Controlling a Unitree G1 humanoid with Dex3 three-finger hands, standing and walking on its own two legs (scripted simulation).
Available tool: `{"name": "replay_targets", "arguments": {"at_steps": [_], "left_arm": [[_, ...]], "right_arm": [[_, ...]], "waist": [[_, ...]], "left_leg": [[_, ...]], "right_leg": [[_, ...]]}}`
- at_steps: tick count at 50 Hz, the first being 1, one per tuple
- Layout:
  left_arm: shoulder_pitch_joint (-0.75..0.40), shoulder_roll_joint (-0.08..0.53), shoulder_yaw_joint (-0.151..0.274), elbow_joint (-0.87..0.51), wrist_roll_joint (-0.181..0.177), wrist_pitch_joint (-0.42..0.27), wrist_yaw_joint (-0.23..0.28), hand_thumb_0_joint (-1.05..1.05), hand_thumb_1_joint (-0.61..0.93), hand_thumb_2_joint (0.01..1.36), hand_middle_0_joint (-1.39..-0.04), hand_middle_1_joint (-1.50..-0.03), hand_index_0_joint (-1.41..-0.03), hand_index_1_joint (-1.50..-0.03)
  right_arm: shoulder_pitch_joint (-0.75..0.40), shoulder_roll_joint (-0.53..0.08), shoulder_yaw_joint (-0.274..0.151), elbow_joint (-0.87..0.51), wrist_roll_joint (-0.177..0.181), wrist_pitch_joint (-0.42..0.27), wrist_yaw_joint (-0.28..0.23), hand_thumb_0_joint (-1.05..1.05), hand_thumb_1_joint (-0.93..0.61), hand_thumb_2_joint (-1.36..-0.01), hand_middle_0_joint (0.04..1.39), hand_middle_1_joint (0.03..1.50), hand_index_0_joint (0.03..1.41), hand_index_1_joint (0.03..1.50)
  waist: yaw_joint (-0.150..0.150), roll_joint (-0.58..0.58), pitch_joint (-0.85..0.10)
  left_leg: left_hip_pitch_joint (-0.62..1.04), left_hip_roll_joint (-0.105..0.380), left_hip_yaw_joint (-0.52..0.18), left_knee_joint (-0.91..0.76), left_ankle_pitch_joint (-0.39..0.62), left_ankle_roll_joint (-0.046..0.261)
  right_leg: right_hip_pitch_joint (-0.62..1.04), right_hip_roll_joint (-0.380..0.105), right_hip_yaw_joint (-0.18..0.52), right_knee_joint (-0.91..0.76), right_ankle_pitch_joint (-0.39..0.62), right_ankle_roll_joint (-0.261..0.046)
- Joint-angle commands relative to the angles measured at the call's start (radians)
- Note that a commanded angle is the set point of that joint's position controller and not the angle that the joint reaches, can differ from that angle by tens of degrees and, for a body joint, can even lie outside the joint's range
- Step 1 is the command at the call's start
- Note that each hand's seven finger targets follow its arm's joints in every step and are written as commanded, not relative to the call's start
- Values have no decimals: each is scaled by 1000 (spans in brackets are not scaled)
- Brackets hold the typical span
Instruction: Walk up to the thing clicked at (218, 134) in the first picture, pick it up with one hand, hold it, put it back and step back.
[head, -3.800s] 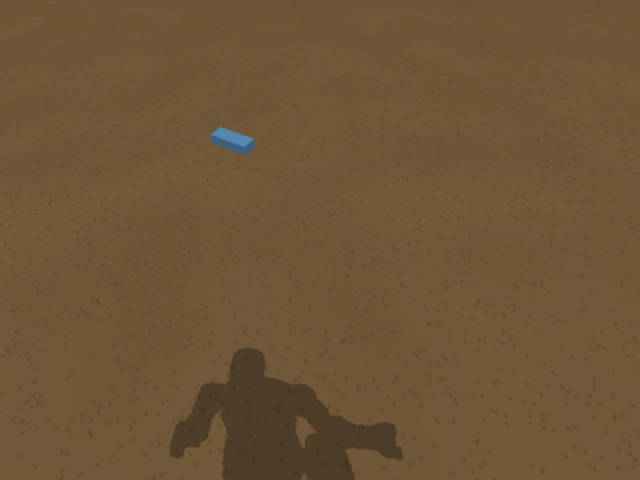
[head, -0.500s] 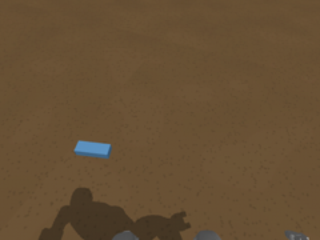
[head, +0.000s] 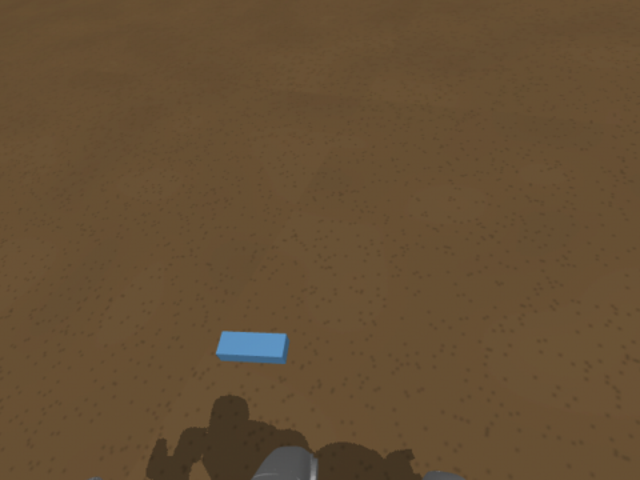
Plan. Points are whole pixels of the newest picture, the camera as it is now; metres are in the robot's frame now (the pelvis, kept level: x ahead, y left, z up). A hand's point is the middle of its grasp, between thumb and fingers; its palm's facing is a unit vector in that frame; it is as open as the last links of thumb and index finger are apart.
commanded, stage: walk up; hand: left
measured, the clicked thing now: (253, 347) +0.63 +0.36 -0.72
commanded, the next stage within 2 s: none
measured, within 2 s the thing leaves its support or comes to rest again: neither
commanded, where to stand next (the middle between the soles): +0.23 +0.25 m, yaw -4 degrees
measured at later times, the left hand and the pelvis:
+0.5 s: hand (43, 458) +0.18 +0.46 -0.13, palm faces -0.09 -0.87 -0.48, open 7.4 cm; pelvis +0.09 +0.18 +0.00, yaw -1 degrees
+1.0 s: hand out of the picture +0.24 +0.61 -0.16, palm faces -0.03 -0.89 -0.45, open 7.4 cm; pelvis +0.18 +0.31 -0.02, yaw -2 degrees
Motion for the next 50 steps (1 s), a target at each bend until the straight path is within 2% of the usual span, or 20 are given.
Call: {"name": "replay_targets", "arguments": {"at_steps": [1,6,10,11,12,13,16,20,23,26,27,28,30,38,43,44,45,46,47,50], "left_arm": [[2,367,115,-61,9,-25,16,0,900,900,-200,-300,-200,-300],[13,427,137,-59,25,-18,10,0,900,900,-200,-300,-200,-300],[-49,332,104,-50,29,16,14,0,900,900,-200,-300,-200,-300],[-8,211,66,-52,14,26,12,0,900,900,-200,-300,-200,-300],[-38,231,63,-71,-6,26,26,0,900,900,-200,-300,-200,-300],[-58,292,65,-53,-1,16,33,0,900,900,-200,-300,-200,-300],[33,329,84,42,-31,3,13,0,900,900,-200,-300,-200,-300],[17,260,65,30,-31,-10,-15,0,900,900,-200,-300,-200,-300],[46,250,66,16,-31,-13,-14,0,900,900,-200,-300,-200,-300],[261,276,95,60,-28,-9,7,0,900,900,-200,-300,-200,-300],[340,347,122,59,-13,-10,22,0,900,900,-200,-300,-200,-300],[312,407,128,20,-2,-10,32,0,900,900,-200,-300,-200,-300],[124,394,115,-46,-14,-4,31,0,900,900,-200,-300,-200,-300],[-20,295,82,-86,12,-12,-17,0,900,900,-200,-300,-200,-300],[-84,251,57,-79,3,48,-54,0,900,900,-200,-300,-200,-300],[-67,214,45,-71,1,63,-55,0,900,900,-200,-300,-200,-300],[-34,163,30,-65,-9,74,-54,0,900,900,-200,-300,-200,-300],[9,150,24,-63,-19,86,-51,0,900,900,-200,-300,-200,-300],[-32,243,47,-30,-12,98,-41,0,900,900,-200,-300,-200,-300],[7,254,64,30,-19,101,-56,0,900,900,-200,-300,-200,-300]], "right_arm": [[57,-186,-74,-58,-6,-7,4,0,-900,-900,200,300,200,300],[-10,-195,-84,-83,-10,-11,23,0,-900,-900,200,300,200,300],[263,-220,-116,18,-24,-30,-7,0,-900,-900,200,300,200,300],[276,-283,-122,7,-41,-37,-17,0,-900,-900,200,300,200,300],[163,-382,-128,-49,-21,-50,-23,0,-900,-900,200,300,200,300],[59,-435,-133,-63,-1,-50,-25,0,-900,-900,200,300,200,300],[7,-270,-82,-81,-13,-68,-42,0,-900,-900,200,300,200,300],[72,-241,-63,-63,-9,-82,-38,0,-900,-900,200,300,200,300],[51,-230,-56,-99,-9,-75,-36,0,-900,-900,200,300,200,300],[-15,-178,-36,-150,1,-67,-30,0,-900,-900,200,300,200,300],[26,-140,-27,-160,12,-70,-32,0,-900,-900,200,300,200,300],[103,-106,-20,-156,16,-64,-37,0,-900,-900,200,300,200,300],[136,-226,-60,-117,-1,-34,-48,0,-900,-900,200,300,200,300],[117,-151,-45,-28,27,-46,-40,0,-900,-900,200,300,200,300],[125,-154,-45,57,44,-91,-75,0,-900,-900,200,300,200,300],[127,-170,-47,67,37,-103,-89,0,-900,-900,200,300,200,300],[122,-219,-49,61,24,-116,-100,0,-900,-900,200,300,200,300],[67,-307,-53,24,18,-128,-106,0,-900,-900,200,300,200,300],[-29,-372,-61,14,31,-123,-106,0,-900,-900,200,300,200,300],[-123,-290,-36,22,21,-133,-120,0,-900,-900,200,300,200,300]], "waist": [[-17,-319,8],[5,-363,-33],[-152,-70,-146],[-170,234,-68],[-126,288,-18],[-83,234,43],[-32,71,77],[-41,87,28],[-17,39,-4],[111,-107,-111],[153,-262,-166],[102,-365,-202],[45,-186,-144],[-12,-353,17],[-32,-318,-64],[-42,-241,-78],[-33,-100,-68],[-11,29,-70],[-16,15,-47],[33,4,-3]], "left_leg": [[-40,72,10,-83,67,-18],[70,80,101,-316,-43,-9],[445,-30,182,-582,-58,13],[401,115,-133,-806,-306,39],[289,270,-496,-1027,-493,102],[208,341,-637,-1080,-589,213],[261,193,-259,-841,-219,204],[318,163,-120,-771,308,242],[218,191,-90,-748,348,272],[63,74,72,-471,428,170],[-22,8,107,-228,346,108],[-168,-82,60,-90,-135,52],[-182,-3,-18,49,-171,43],[64,32,68,-257,16,6],[344,-63,213,-541,213,-19],[368,-64,186,-580,190,-13],[313,41,9,-696,97,17],[219,291,-414,-858,-45,131],[58,371,-553,-915,-237,254],[98,232,-263,-817,-137,181]], "right_leg": [[-74,-212,233,-328,-269,-173],[-107,-197,198,-242,-316,-167],[-287,-101,64,212,-347,-79],[-475,55,-1,524,-407,-34],[-563,102,71,621,-379,-20],[-516,22,137,657,-332,-47],[-480,-25,130,548,-177,-24],[-297,-19,15,297,-193,3],[-107,7,8,160,-128,-14],[317,26,8,-114,147,-11],[431,-78,218,-215,37,-41],[484,-360,673,-301,-6,-139],[311,-440,762,-370,-418,-279],[-122,-179,180,-249,-93,-175],[-230,-95,92,31,-180,-108],[-255,-75,66,140,-182,-87],[-256,-20,45,270,-178,-50],[-286,56,102,384,-286,-11],[-195,-2,179,430,-339,-6],[-212,-29,174,402,-236,-10]]}}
